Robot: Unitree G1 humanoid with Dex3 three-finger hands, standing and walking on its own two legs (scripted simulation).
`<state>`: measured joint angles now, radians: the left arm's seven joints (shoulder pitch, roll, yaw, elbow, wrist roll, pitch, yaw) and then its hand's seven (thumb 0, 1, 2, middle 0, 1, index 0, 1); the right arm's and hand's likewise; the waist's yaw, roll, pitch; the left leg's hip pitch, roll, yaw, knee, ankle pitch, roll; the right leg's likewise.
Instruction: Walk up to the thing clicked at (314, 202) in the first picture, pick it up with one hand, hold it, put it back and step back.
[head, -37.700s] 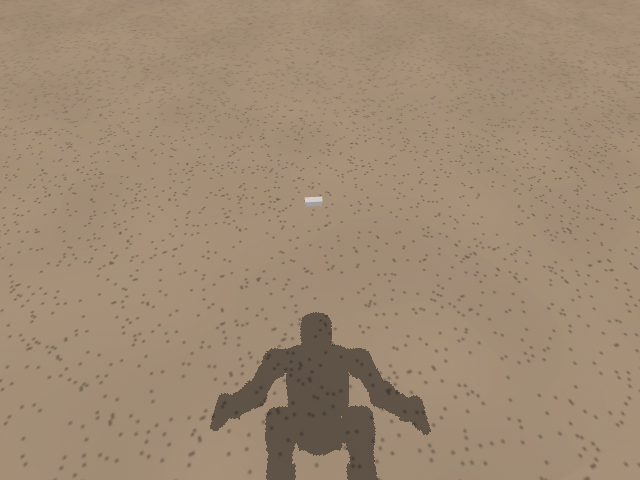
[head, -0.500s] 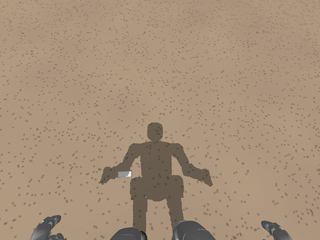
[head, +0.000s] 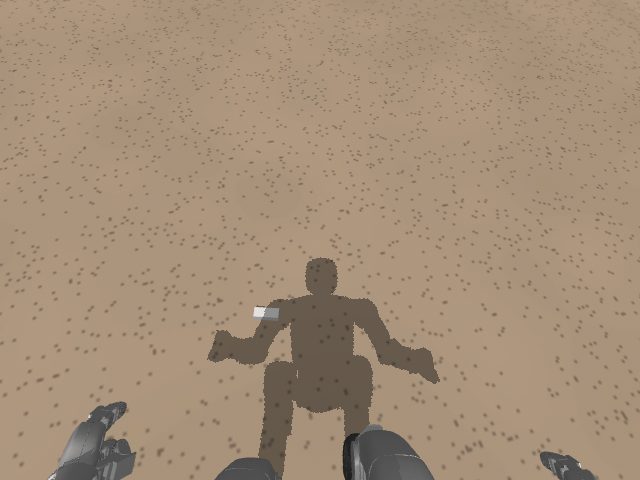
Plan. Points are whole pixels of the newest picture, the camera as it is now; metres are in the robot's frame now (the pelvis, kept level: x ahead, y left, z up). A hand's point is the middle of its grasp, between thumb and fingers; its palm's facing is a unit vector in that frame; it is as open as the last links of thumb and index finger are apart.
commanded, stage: step back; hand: left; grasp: from above
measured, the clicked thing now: (266, 313) +0.59 +0.15 -0.74
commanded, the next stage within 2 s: none
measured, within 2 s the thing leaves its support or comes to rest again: neither
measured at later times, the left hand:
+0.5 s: hand out of the picture -0.09 +0.23 -0.14, palm faces -0.08 -0.91 -0.41, open 7.4 cm
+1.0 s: hand out of the picture -0.20 +0.20 -0.14, palm faces +0.01 -0.94 -0.33, open 7.4 cm
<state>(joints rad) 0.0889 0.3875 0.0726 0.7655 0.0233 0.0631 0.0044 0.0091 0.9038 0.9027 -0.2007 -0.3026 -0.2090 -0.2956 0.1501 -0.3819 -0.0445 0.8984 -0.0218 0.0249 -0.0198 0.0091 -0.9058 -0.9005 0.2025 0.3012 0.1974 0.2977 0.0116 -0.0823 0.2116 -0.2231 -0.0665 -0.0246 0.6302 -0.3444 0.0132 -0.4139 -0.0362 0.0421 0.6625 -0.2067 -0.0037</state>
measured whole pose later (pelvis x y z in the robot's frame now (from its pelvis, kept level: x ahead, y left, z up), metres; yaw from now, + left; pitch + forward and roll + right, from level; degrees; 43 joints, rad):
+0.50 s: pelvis -0.17 -0.04 +0.00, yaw -5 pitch -4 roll +0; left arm 0.24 0.37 0.09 0.86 0.04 0.06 -0.03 0.01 0.91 0.90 -0.20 -0.30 -0.21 -0.30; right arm 0.10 -0.42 -0.06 0.83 -0.01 0.06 -0.02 0.01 -0.90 -0.90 0.21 0.30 0.20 0.30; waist 0.02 0.05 0.16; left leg -0.51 0.02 -0.09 0.80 -0.38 -0.01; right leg -0.25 0.03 0.02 0.69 -0.39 -0.02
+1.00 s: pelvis -0.33 -0.06 +0.01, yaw +0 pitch -2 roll -1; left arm 0.13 0.37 0.08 0.79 0.01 0.09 0.00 0.01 0.91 0.90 -0.20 -0.30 -0.21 -0.30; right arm 0.20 -0.36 -0.03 0.87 -0.04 0.03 -0.02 0.01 -0.90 -0.90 0.21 0.30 0.20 0.30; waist -0.01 -0.04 0.14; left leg -0.31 0.01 -0.03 0.59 -0.24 0.02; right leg -0.49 0.11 0.14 1.22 -0.49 -0.01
